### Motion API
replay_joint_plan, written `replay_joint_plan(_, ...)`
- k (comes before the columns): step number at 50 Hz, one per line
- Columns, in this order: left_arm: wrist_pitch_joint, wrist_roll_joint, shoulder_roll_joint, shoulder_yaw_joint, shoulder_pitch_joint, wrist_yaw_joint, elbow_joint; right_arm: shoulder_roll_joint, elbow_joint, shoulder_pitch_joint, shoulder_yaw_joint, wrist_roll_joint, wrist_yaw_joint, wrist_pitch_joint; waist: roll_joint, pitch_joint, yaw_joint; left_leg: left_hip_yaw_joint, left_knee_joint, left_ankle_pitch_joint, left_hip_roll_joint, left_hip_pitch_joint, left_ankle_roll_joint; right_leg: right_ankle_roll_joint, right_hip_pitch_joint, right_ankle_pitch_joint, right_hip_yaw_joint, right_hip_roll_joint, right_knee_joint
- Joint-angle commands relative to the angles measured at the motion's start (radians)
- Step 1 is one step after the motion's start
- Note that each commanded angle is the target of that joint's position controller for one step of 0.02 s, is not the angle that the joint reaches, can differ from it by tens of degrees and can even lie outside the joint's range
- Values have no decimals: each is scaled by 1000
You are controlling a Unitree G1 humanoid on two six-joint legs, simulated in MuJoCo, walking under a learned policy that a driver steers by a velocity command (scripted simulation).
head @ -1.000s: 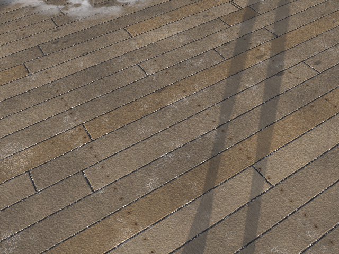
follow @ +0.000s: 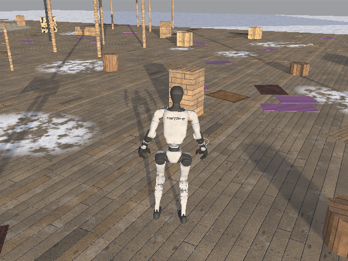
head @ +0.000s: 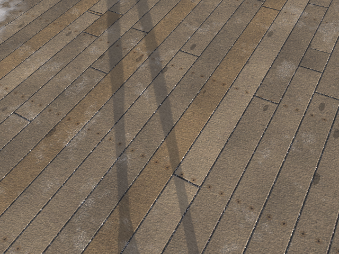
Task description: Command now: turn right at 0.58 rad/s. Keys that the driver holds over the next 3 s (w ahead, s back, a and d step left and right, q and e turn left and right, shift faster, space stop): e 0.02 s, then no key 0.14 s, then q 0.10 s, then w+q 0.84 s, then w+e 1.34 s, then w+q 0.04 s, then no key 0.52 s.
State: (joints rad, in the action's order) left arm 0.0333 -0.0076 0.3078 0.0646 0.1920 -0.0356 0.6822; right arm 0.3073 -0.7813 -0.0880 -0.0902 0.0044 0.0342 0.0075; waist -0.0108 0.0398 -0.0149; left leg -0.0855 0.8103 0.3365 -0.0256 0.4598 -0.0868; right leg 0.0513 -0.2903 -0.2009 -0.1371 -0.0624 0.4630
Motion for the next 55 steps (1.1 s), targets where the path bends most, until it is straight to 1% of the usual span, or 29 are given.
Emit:
replay_joint_plan(1, -2, -1, 190, 55, -14, 1, -69, 82, 71, 37, -14, 7, -10, -24, 171, -113, -14, -8, -98, 22, -15, -6, 1, 178, 139, 249, -305, 240, -95)
replay_joint_plan(4, 5, -4, 172, 47, -38, 5, -74, 90, 57, -7, -13, 10, -24, -34, 175, -138, -5, 7, -216, -2, -9, -92, 20, 165, 158, 340, -332, 236, -48)
replay_joint_plan(6, 12, -14, 152, 36, -56, 0, -73, 83, 41, -56, -12, 3, -34, -43, 155, -140, 32, 27, -438, -195, 4, -229, 52, 112, 120, 293, -314, 189, -3)
replay_joint_plan(7, 10, -6, 125, 27, -23, -1, -68, 119, 43, -65, -17, -11, -32, -43, 94, -148, 20, -46, -474, -302, 98, -326, 88, 61, 52, 147, -275, 144, 49)
replay_joint_plan(8, 4, 17, 74, 11, 36, 2, -65, 183, 60, -43, -24, -29, -26, -37, -137, -156, -36, -238, -486, -525, 283, -405, 176, 0, -60, -185, -132, 12, 228)
replay_joint_plan(9, -5, 14, 108, 23, 1, -1, -84, 150, 52, -33, -9, -56, -30, -39, -249, -113, -24, -395, -507, -566, 391, -310, 345, -51, -140, -436, -57, -42, 337)
replay_joint_plan(10, -7, 19, 161, 38, 9, -6, -59, 98, 64, 0, 9, -47, -35, -49, -165, -97, -15, -379, -516, -505, 378, -279, 377, -86, -121, -430, -81, 0, 459)
replay_joint_plan(12, 2, 25, 120, 35, 24, -8, -17, 62, 54, 52, 29, -20, -40, -56, -126, -86, -39, -259, -505, -400, 267, -284, 298, -133, -103, -343, -48, 46, 453)
replay_joint_plan(14, -2, 28, 73, 18, -4, -2, -13, 96, 33, 33, 23, 3, -37, -43, -137, -72, -18, -223, -496, -345, 205, -301, 264, -160, -82, -266, 23, 66, 320)
replay_joint_plan(17, -29, -3, 70, 16, -75, 7, -21, 174, 15, -63, -1, 12, -17, -8, -175, -39, 44, -275, -546, 32, 164, -295, 277, -142, -34, -233, 111, 13, 127)
replay_joint_plan(20, -60, -12, 73, 23, -19, 12, 13, 152, 26, -60, 3, 23, -5, 1, -166, -31, 5, -311, -549, 158, 133, -209, 260, -74, 148, -67, 126, 10, -130)
replay_joint_plan(21, -70, -9, 92, 30, 33, 9, 26, 123, 35, -47, 11, 23, -5, -7, -135, -63, -22, -294, -507, 156, 113, -117, 227, -42, 285, -41, 93, 69, -133)
replay_joint_plan(22, -78, 8, 143, 44, 125, 4, 47, 75, 65, 7, 22, 23, -8, -20, -32, -90, -68, -197, -373, 157, 56, 48, 171, 14, 418, -143, -3, 171, -110)
replay_joint_plan(23, -83, 17, 198, 62, 198, 9, 74, 31, 100, 43, 34, 31, -13, -36, 161, -87, -89, -17, -150, 161, -46, 177, 120, 104, 441, -374, -219, 302, -205)
replay_joint_plan(24, -91, 22, 201, 64, 186, 13, 70, 71, 128, 80, 27, 34, -19, -49, 223, 5, -102, -5, 18, 212, 3, 311, 115, 179, 403, -424, -391, 444, -300)
replay_joint_plan(26, -108, 14, 112, 41, 132, 0, 57, 101, 97, 13, 9, 40, -32, -58, 160, 61, -54, -39, 188, 137, 65, 398, 121, 154, 417, -332, -304, 414, -308)
replay_joint_plan(28, -111, 7, 100, 36, 130, 1, 64, 79, 99, 19, 12, 34, -46, -60, 138, 82, -55, -34, 207, 34, 98, 443, 113, 119, 435, -141, -167, 384, -320)
replay_joint_plan(33, -113, 3, 137, 46, 119, 11, 68, 22, 151, 87, 41, 22, -89, -57, 127, 69, -67, 79, 11, -187, 111, 237, 69, 90, 264, 89, 116, 302, -340)
replay_joint_plan(37, -111, -16, 184, 61, 154, 20, 89, 52, 191, 114, 38, 22, -101, -46, 118, 80, -54, 140, -114, -182, 82, 99, 118, 73, 239, 166, 190, 343, -316)
replay_joint_plan(39, -104, -21, 204, 66, 144, 21, 90, 93, 188, 37, 15, 20, -99, -40, 123, 23, 13, 188, -154, -149, 19, -47, 167, 46, 255, 521, 254, 344, -162)
replay_joint_plan(41, -103, -11, 176, 49, 167, 16, 80, 190, 108, -264, -46, 27, -79, -25, 64, -156, 163, 176, -185, -162, -52, -498, 234, -17, 81, 663, 326, 276, 267)
replay_joint_plan(42, -111, 27, 68, 15, 194, 16, 25, 300, 93, -359, -72, 32, -55, -18, -199, -241, 149, -283, -287, 34, 193, -781, 358, -90, -280, 9, 330, 157, 676)
replay_joint_plan(43, -144, 11, 49, -4, 192, 21, -6, 310, 138, -337, -55, 26, -62, -36, -231, -427, 118, -808, -521, 287, 366, -846, 485, -94, -411, -394, 82, 35, 880)
replay_joint_plan(44, -160, -31, 147, 21, 81, 28, -27, 229, 131, -295, -32, 20, -71, -55, -109, -285, 148, -715, -585, 295, 353, -760, 424, -78, -513, -308, 25, 86, 921)
replay_joint_plan(45, -173, -40, 148, 19, 53, 29, -39, 200, 126, -261, -22, 14, -71, -66, -95, -169, 116, -578, -577, 218, 319, -628, 392, -50, -521, -222, 47, 129, 868)
replay_joint_plan(46, -177, -16, 139, 19, 55, 19, -26, 175, 135, -192, -14, 10, -70, -71, -23, -107, 70, -465, -565, 87, 271, -488, 363, -44, -466, -151, 50, 170, 789)
replay_joint_plan(48, -160, 8, 137, 27, 92, 18, -12, 136, 165, -110, -2, -11, -67, -72, -68, -73, 3, -331, -593, -69, 195, -315, 345, -46, -341, -66, 39, 204, 696)
replay_joint_plan(50, -140, 21, 116, 25, 101, 22, -11, 130, 166, -107, -4, -3, -59, -80, -65, -68, -11, -277, -619, -180, 180, -251, 366, -71, -313, -28, 57, 196, 641)
replay_joint_plan(55, -136, 26, 70, 9, -85, 22, -71, 143, 124, -194, -8, 10, -30, -79, -47, -5, 45, -196, -620, -251, 129, -224, 334, -123, -361, 228, 65, 147, 320)
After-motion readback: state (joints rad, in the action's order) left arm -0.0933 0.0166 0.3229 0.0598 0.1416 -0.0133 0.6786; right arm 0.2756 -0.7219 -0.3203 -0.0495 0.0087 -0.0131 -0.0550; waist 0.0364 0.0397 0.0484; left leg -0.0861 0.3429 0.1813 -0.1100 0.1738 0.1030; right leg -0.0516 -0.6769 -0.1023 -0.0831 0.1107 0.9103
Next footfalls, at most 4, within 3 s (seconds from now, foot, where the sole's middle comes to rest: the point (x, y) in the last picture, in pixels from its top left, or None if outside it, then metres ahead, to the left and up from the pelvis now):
0.14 left None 0.06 0.14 -0.78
0.42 right None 0.02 -0.10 -0.78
0.82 left None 0.29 0.22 -0.78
1.36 right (152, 205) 0.65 0.16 -0.78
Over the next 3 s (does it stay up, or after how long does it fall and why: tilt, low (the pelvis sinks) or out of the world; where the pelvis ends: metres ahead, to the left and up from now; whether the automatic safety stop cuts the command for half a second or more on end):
stays up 1.26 0.24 -0.01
